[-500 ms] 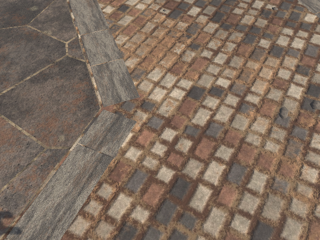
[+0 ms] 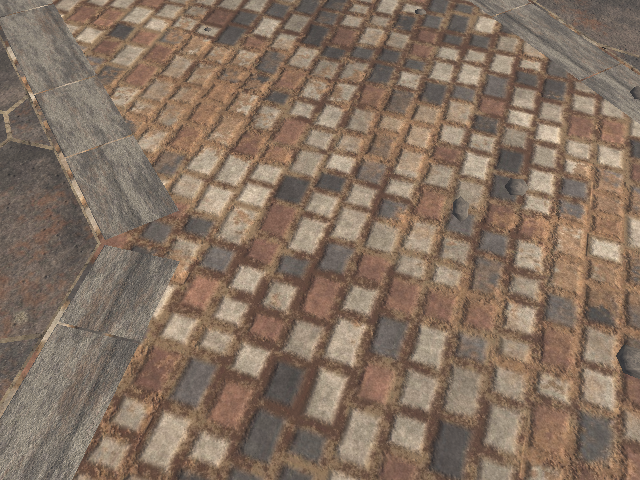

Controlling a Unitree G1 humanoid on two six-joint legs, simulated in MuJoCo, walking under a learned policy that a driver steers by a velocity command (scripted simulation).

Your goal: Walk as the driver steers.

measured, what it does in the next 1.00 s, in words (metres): walks ahead: right foot, then left foot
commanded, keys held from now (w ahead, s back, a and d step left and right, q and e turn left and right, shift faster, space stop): w+e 0.38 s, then w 0.04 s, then w+q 0.58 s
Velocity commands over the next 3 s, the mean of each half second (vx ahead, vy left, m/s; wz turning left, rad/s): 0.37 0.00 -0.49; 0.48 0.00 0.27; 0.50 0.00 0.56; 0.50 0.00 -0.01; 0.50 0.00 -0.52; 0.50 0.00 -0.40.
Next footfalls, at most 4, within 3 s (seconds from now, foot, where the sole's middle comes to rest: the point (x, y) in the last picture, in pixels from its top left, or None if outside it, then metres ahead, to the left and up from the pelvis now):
0.16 right None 0.08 -0.15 -0.78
0.64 left None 0.46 -0.03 -0.78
1.10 right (449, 376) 0.69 -0.29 -0.78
1.62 left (310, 290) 0.93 0.02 -0.78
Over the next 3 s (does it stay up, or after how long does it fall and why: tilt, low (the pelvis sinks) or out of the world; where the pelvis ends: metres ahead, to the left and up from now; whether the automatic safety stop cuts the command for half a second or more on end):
stays up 1.54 -0.05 0.00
